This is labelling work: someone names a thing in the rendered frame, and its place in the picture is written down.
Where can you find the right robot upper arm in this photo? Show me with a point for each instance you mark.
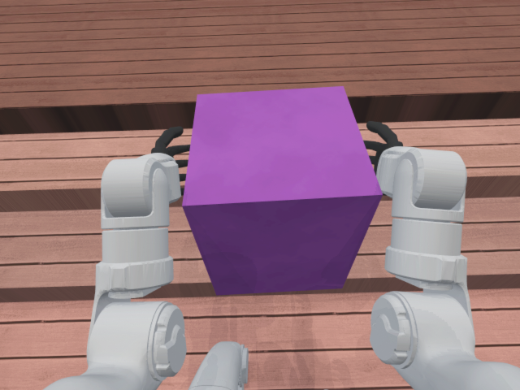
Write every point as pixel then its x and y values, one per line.
pixel 429 340

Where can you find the left robot upper arm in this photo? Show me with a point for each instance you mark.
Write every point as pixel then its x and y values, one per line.
pixel 133 346

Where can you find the right robot hand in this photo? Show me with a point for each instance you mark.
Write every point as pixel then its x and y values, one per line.
pixel 387 134

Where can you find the robot left forearm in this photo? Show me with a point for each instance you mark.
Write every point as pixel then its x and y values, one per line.
pixel 135 198

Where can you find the carton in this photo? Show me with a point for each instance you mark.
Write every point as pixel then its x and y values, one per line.
pixel 280 190

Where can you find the robot right forearm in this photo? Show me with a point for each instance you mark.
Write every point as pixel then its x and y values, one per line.
pixel 428 189

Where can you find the left robot hand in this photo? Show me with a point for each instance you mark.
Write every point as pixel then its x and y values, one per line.
pixel 161 147

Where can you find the left robot thigh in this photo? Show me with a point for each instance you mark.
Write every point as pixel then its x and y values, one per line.
pixel 224 368

